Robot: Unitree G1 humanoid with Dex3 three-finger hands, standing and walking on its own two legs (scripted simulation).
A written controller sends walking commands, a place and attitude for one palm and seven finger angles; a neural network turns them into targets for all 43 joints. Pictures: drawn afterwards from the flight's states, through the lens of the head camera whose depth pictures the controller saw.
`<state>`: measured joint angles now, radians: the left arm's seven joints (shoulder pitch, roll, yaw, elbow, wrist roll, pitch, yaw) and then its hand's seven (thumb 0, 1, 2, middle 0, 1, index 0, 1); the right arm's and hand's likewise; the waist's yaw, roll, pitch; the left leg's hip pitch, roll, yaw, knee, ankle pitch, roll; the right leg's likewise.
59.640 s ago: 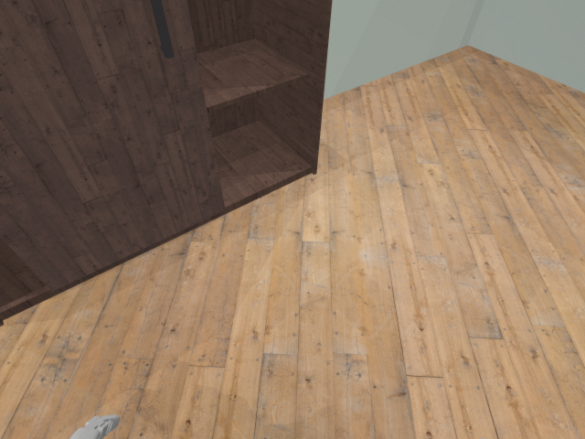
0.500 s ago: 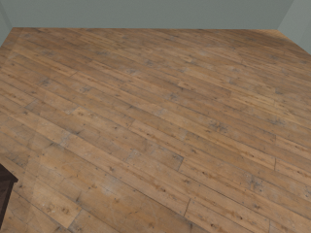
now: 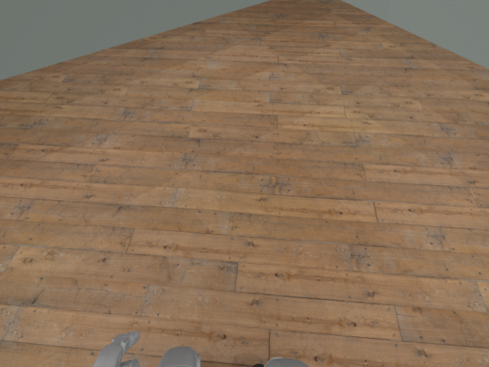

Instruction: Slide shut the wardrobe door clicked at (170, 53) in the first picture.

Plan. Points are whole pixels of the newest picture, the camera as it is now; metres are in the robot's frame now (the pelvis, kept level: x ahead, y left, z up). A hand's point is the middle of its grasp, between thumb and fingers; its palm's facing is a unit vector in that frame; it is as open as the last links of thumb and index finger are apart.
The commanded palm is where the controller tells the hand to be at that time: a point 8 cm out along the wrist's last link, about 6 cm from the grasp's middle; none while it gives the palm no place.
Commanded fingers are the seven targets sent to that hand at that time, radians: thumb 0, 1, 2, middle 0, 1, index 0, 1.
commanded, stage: turn to face it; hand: left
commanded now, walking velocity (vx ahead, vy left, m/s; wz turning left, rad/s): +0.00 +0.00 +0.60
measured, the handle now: out of the picture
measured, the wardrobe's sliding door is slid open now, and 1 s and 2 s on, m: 0.53 0.53 0.53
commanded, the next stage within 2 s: none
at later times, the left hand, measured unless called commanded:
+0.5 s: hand out of the picture +0.13 +0.23 -0.18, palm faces +0.26 -0.93 -0.24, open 7.3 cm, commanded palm none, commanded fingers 0.00 0.90 0.90 -0.20 -0.30 -0.20 -0.30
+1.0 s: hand (138, 364) +0.15 +0.19 -0.14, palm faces +0.51 -0.81 -0.29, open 7.4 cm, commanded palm none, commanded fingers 0.00 0.90 0.90 -0.20 -0.30 -0.20 -0.30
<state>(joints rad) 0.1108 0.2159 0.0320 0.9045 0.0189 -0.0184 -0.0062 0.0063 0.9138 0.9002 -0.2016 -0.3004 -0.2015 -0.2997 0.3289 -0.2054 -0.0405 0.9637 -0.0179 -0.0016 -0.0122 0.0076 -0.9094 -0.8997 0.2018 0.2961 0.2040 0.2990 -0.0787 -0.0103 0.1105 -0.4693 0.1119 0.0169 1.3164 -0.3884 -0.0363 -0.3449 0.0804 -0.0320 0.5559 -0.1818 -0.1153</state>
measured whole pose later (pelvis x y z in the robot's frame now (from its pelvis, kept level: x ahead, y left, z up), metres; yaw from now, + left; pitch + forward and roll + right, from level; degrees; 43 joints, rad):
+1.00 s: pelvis +0.20 -0.02 +0.01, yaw +33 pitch +0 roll +4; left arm 0.22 0.20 0.04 0.91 0.04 0.01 0.03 0.01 0.91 0.90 -0.21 -0.30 -0.21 -0.30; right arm 0.15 -0.28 -0.10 0.90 -0.02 0.07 0.03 0.00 -0.91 -0.90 0.20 0.30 0.20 0.30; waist -0.03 -0.03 0.06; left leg -0.46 0.00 0.02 1.01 -0.49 -0.06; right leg -0.22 -0.12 -0.08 0.52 -0.30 0.01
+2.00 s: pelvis +0.21 -0.01 +0.00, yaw +70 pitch +0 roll +0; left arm 0.19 0.27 0.09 0.92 0.02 0.06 0.02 0.01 0.91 0.90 -0.20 -0.30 -0.20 -0.30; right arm 0.16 -0.23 -0.06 0.90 -0.03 0.03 0.01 0.00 -0.91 -0.90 0.20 0.30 0.20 0.30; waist -0.02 -0.06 0.09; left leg -0.31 0.00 -0.01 0.62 -0.31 0.00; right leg -0.43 -0.10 -0.06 1.09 -0.54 0.08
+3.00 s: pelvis +0.25 -0.03 +0.01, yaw +107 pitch +0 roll -1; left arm 0.13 0.26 0.07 0.88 0.02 0.04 0.01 0.01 0.91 0.90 -0.20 -0.30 -0.20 -0.30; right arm 0.19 -0.21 -0.05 0.93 -0.03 0.05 0.01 0.00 -0.90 -0.90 0.20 0.30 0.21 0.30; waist -0.03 0.01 0.09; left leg -0.30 -0.02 -0.13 0.54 -0.24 -0.01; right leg -0.38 -0.04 0.00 0.83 -0.46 0.08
